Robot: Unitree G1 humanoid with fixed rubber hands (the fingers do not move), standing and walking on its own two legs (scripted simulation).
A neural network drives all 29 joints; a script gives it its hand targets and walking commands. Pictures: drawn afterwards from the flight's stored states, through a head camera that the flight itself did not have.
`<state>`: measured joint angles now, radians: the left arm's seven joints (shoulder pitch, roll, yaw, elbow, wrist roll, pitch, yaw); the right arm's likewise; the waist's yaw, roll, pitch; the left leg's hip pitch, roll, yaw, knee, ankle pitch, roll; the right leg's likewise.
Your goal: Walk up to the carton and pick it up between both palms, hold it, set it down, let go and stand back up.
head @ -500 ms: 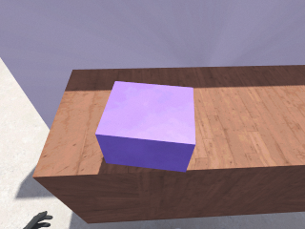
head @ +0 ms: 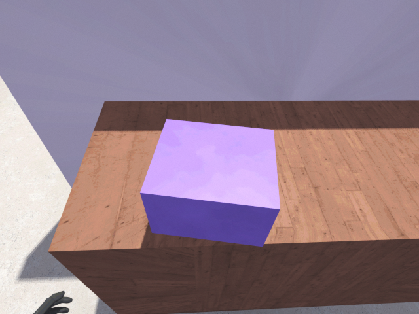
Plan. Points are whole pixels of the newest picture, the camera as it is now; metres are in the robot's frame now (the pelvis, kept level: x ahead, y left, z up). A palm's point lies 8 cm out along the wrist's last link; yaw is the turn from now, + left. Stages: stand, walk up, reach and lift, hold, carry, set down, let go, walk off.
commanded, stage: walk up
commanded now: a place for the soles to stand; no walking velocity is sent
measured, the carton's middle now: (213, 180) +0.41 -0.02 +0.00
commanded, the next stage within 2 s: reach and lift in 0.62 s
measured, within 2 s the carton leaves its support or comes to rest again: neither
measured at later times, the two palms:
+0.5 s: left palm out of the picture +0.14 +0.30 -0.07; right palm out of the picture +0.07 -0.35 -0.07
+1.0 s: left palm (63, 299) +0.19 +0.26 -0.04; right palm out of the picture +0.13 -0.34 -0.06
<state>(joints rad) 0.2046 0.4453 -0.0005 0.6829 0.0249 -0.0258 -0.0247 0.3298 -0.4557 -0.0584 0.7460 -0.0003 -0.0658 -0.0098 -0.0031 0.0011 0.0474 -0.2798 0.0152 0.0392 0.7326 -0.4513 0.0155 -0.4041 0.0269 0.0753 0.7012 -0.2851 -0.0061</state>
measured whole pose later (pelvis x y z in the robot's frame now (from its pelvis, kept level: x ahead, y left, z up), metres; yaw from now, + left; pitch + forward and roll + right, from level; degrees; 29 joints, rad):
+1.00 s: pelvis +0.00 -0.02 +0.01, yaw +0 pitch -4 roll +0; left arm 0.06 0.35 0.00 0.50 0.04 0.31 0.01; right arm 0.22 -0.41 -0.17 0.76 -0.04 -0.27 0.02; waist 0.00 0.04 0.12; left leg -0.20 0.03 0.03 0.68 -0.41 0.00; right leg -0.33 0.04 0.07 0.66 -0.26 0.01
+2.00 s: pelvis +0.01 +0.00 +0.03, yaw +1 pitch -7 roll -1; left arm 0.29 0.32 0.00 0.20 -0.20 -0.03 -0.04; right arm 0.36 -0.18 -0.05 0.16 0.07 -0.14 -0.11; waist 0.00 0.04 0.09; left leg -0.01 0.02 0.03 0.42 -0.29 0.00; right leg -0.10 0.02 0.07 0.34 -0.12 0.01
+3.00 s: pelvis +0.02 +0.00 +0.03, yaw +1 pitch -6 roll -1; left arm -0.16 0.32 0.00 0.17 -0.24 0.24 -0.04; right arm 0.08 -0.17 -0.11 0.01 0.15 0.19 -0.11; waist 0.00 0.04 0.08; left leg 0.00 0.02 0.02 0.41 -0.30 0.00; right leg -0.10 0.02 0.06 0.34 -0.13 0.02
